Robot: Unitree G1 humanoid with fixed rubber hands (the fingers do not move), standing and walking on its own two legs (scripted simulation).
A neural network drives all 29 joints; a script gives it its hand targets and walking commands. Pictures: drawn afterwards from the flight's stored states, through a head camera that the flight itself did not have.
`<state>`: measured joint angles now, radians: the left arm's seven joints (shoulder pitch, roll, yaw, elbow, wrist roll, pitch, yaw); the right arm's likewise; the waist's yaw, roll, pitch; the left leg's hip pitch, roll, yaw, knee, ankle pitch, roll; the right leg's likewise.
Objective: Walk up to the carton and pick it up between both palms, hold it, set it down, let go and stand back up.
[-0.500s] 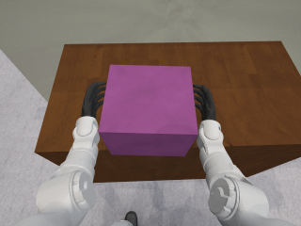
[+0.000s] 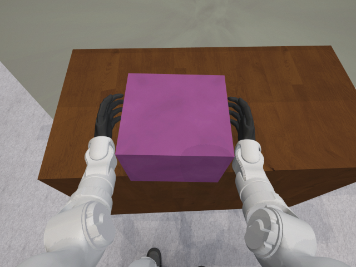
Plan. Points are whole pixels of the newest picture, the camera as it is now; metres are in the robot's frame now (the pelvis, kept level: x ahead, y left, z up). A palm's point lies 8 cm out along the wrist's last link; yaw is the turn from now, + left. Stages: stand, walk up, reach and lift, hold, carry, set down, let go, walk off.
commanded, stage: set down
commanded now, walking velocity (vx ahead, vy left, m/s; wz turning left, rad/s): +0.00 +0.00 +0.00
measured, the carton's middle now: (175, 130) +0.43 +0.07 -0.03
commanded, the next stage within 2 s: none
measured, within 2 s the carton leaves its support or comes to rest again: neither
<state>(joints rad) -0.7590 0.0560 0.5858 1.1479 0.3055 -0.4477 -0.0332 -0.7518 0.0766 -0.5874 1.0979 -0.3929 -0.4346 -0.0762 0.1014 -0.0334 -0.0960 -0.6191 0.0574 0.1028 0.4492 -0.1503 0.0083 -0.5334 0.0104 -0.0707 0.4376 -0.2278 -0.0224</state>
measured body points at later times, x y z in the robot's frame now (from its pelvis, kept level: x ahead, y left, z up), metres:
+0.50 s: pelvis +0.00 +0.00 +0.00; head +0.11 +0.02 +0.43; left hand +0.40 +0.23 +0.00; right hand +0.43 -0.10 +0.01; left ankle +0.02 +0.11 -0.73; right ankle -0.03 -0.10 -0.73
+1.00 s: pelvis -0.01 +0.01 -0.04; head +0.11 +0.03 +0.40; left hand +0.40 +0.27 -0.03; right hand +0.46 -0.11 -0.03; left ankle +0.02 +0.12 -0.73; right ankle -0.03 -0.10 -0.73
